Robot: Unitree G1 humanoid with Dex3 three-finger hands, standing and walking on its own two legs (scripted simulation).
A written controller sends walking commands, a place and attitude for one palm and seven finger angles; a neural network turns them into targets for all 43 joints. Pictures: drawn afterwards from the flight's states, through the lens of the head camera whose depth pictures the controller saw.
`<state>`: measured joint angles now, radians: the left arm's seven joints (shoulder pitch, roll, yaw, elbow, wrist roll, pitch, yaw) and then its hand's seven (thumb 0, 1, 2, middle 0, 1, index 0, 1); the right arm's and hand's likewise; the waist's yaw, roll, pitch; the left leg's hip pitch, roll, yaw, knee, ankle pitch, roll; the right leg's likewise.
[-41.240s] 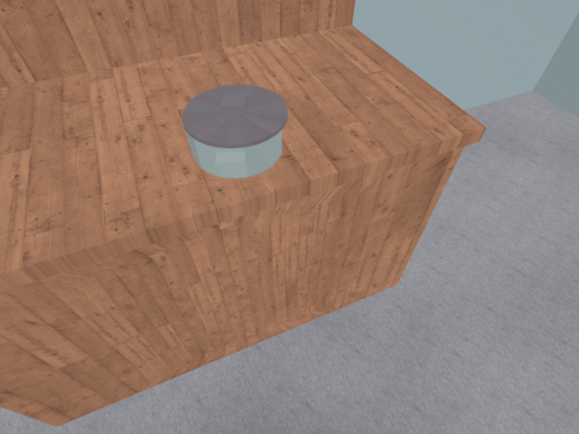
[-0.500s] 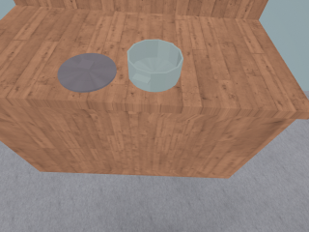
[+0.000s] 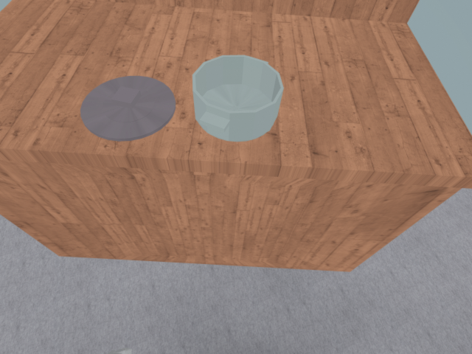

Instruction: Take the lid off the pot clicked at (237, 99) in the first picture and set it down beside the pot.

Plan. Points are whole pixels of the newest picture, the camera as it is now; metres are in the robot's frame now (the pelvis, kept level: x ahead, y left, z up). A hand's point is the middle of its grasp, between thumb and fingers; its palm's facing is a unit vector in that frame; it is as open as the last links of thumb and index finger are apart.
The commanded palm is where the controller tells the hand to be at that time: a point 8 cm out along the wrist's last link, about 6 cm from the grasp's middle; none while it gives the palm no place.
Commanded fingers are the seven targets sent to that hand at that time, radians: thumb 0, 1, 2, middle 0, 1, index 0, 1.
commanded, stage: let the arm hang, fingers relaxed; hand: left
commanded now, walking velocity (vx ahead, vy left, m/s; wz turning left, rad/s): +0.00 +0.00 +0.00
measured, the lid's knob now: (126, 97) +0.59 +0.26 +0.05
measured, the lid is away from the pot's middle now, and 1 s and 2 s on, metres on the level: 0.24 0.24 0.24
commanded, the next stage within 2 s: look to check the result in 1.02 s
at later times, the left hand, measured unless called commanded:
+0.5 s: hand out of the picture +0.02 +0.18 -0.17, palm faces +0.03 -0.98 -0.19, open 7.3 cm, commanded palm none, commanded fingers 0.00 0.90 0.90 -0.20 -0.30 -0.20 -0.30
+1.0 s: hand out of the picture -0.02 +0.17 -0.18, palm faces +0.03 -0.98 -0.19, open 7.3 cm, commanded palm none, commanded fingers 0.00 0.90 0.90 -0.20 -0.30 -0.20 -0.30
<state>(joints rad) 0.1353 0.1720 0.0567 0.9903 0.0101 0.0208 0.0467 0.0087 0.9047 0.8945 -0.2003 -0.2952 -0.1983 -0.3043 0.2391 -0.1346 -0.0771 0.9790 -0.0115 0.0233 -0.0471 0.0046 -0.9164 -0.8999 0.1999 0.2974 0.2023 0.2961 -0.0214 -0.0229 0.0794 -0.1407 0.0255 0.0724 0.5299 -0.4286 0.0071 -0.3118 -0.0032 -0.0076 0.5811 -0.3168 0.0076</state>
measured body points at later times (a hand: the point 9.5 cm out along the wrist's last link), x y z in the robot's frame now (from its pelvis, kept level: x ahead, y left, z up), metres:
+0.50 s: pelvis -0.03 +0.00 +0.01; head -0.01 +0.01 +0.46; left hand +0.02 +0.23 -0.16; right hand -0.05 -0.21 -0.15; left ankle -0.11 +0.10 -0.73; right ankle -0.02 -0.13 -0.73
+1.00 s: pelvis -0.03 +0.00 +0.01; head -0.01 +0.01 +0.45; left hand -0.02 +0.22 -0.16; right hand -0.06 -0.20 -0.15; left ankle -0.11 +0.10 -0.73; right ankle -0.02 -0.13 -0.73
